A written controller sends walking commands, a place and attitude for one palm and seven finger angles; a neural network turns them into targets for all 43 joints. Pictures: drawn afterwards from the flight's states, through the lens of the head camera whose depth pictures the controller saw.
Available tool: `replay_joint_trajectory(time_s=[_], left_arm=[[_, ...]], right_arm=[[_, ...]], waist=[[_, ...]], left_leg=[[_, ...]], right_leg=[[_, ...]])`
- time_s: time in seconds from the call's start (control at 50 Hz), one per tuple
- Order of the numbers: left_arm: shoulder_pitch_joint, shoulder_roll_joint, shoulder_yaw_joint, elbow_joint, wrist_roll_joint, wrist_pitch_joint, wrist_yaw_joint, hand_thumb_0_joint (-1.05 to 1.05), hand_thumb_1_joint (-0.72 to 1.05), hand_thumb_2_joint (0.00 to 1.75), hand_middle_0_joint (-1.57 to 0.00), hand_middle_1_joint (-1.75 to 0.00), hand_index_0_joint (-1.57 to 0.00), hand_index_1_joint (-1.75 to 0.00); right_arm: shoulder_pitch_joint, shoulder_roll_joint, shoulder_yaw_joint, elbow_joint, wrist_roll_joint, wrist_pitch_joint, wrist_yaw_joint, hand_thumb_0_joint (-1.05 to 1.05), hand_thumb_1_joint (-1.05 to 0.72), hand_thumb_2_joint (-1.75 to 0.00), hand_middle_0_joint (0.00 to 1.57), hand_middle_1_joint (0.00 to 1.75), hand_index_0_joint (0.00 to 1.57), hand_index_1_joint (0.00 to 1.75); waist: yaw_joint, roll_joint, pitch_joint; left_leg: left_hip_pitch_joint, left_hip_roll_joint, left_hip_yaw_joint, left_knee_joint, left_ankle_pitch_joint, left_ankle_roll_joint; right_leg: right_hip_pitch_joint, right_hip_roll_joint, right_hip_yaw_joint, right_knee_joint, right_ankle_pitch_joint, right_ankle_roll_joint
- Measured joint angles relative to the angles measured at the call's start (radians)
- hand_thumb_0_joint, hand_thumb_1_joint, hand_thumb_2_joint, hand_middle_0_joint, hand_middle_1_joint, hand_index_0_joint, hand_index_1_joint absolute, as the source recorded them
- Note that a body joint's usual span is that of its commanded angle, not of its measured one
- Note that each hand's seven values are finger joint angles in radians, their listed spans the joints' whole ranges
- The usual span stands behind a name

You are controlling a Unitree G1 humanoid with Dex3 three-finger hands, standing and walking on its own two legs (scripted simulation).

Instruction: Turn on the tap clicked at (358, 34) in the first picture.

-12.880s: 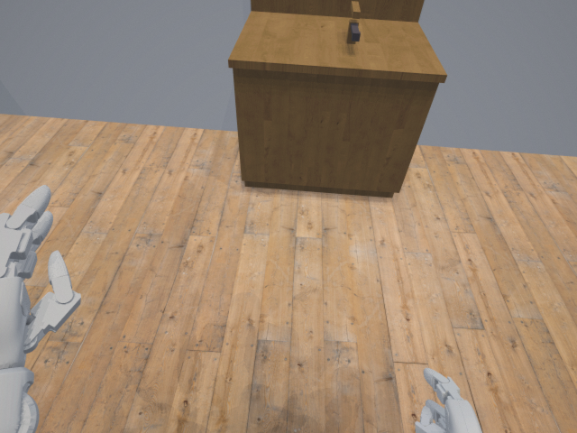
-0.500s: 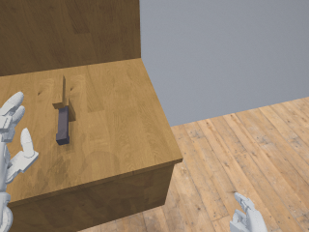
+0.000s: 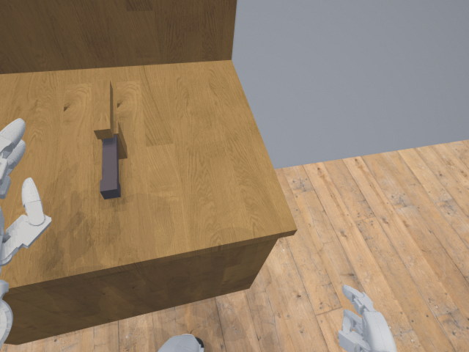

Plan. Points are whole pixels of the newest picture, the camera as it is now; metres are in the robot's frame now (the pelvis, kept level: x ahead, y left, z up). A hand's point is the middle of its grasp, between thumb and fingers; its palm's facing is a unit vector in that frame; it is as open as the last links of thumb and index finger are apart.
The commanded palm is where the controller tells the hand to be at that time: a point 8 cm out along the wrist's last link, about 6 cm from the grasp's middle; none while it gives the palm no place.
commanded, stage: come to a stop and stand still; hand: left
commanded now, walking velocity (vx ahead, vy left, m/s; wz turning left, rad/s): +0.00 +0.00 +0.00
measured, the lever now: (110, 188) +0.36 +0.26 +0.01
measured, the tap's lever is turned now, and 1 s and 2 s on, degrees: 0 0 0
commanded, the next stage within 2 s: look again from close up in 0.24 s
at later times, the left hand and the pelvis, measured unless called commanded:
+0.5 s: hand (41, 231) +0.22 +0.25 +0.15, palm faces +0.33 -0.84 -0.42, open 7.4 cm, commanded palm +0.15 +0.29 +0.18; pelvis -0.01 +0.01 +0.00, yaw +0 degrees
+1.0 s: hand (57, 232) +0.21 +0.23 +0.16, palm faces +0.32 -0.87 -0.38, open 7.4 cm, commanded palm +0.15 +0.27 +0.18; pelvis -0.01 -0.01 +0.00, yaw -1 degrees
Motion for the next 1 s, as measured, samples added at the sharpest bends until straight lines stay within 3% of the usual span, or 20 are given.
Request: replay_joint_trajectory(time_s=[0.16,0.38,0.7,1.0], left_arm=[[0.030,0.003,0.009,-0.067,0.005,-0.010,-0.004,0.01,0.89,0.90,-0.21,-0.30,-0.21,-0.30],[0.041,-0.023,-0.008,-0.039,-0.007,0.023,-0.021,0.01,0.89,0.90,-0.21,-0.30,-0.21,-0.30],[0.052,-0.010,-0.009,-0.046,-0.024,-0.008,-0.035,0.01,0.89,0.90,-0.21,-0.30,-0.21,-0.30],[0.024,-0.019,-0.017,-0.031,-0.040,0.002,-0.048,0.01,0.89,0.90,-0.21,-0.30,-0.21,-0.30]], right_arm=[[-0.034,0.016,0.005,-0.040,0.001,0.014,0.002,0.01,-0.91,-0.89,0.21,0.30,0.20,0.30],[-0.023,0.021,0.011,-0.054,0.009,0.033,-0.008,0.01,-0.90,-0.89,0.21,0.30,0.20,0.30],[0.000,0.011,-0.005,-0.048,0.016,0.020,-0.025,0.02,-0.91,-0.89,0.21,0.30,0.20,0.30],[0.000,0.047,0.011,-0.057,0.011,0.008,-0.020,0.02,-0.90,-0.89,0.21,0.30,0.20,0.30]], waist=[[-0.009,0.022,-0.007],[-0.010,0.038,-0.009],[-0.025,0.032,-0.015],[-0.013,0.013,-0.028]], left_leg=[[-0.011,0.000,0.012,0.011,-0.004,0.012],[-0.012,0.004,0.006,0.017,0.000,0.013],[-0.004,0.008,-0.006,-0.005,0.022,0.006],[0.018,0.030,-0.003,-0.048,0.043,-0.018]], right_leg=[[-0.008,-0.002,0.012,-0.005,0.008,-0.002],[0.001,0.002,0.006,-0.018,0.022,0.013],[0.015,0.009,-0.006,-0.043,0.041,0.011],[0.019,0.031,0.000,-0.061,0.053,-0.008]])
